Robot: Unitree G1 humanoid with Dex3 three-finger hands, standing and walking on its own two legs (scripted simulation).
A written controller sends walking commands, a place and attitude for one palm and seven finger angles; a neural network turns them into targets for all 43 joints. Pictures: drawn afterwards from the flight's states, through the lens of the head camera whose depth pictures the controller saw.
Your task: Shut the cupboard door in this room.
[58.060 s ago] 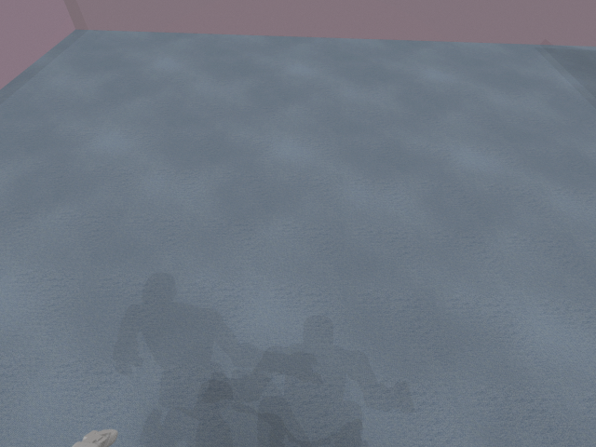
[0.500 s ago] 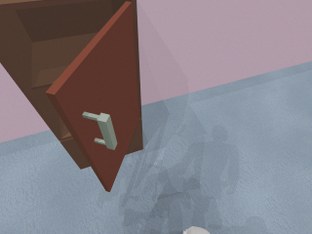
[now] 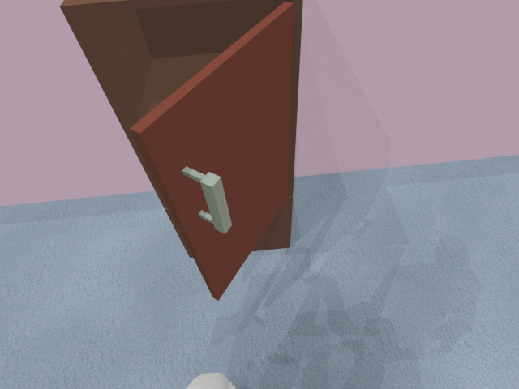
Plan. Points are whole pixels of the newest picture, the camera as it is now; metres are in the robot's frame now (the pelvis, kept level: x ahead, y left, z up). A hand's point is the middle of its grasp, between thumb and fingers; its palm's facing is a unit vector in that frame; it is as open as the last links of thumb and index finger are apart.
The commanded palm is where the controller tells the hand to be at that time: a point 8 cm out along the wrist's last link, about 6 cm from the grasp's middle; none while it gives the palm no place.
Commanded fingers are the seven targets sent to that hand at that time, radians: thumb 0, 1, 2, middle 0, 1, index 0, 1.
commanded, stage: stand and wait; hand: left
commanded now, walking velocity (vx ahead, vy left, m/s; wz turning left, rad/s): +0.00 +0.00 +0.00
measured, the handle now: (207, 200) +0.39 +0.11 +0.06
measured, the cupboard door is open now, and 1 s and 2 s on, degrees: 54 54 54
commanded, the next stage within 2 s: look at it before walking up in 0.34 s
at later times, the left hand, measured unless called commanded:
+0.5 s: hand out of the picture +0.02 +0.20 -0.17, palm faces +0.09 -0.97 -0.22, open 7.4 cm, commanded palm none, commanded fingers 0.00 0.90 0.90 -0.20 -0.30 -0.20 -0.30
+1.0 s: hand out of the picture +0.05 +0.19 -0.17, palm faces +0.09 -0.97 -0.23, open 7.3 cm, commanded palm none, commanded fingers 0.00 0.90 0.90 -0.20 -0.30 -0.20 -0.30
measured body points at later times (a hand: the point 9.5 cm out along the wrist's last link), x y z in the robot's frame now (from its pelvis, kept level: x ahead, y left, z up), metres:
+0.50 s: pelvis +0.02 +0.02 -0.01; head +0.04 +0.01 +0.44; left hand +0.01 +0.25 -0.16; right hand +0.10 -0.20 -0.17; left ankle -0.02 +0.14 -0.74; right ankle +0.01 -0.09 -0.74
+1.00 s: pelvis +0.04 +0.01 +0.00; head +0.05 +0.00 +0.45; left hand +0.04 +0.24 -0.15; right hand +0.02 -0.19 -0.17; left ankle -0.02 +0.14 -0.74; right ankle +0.01 -0.09 -0.74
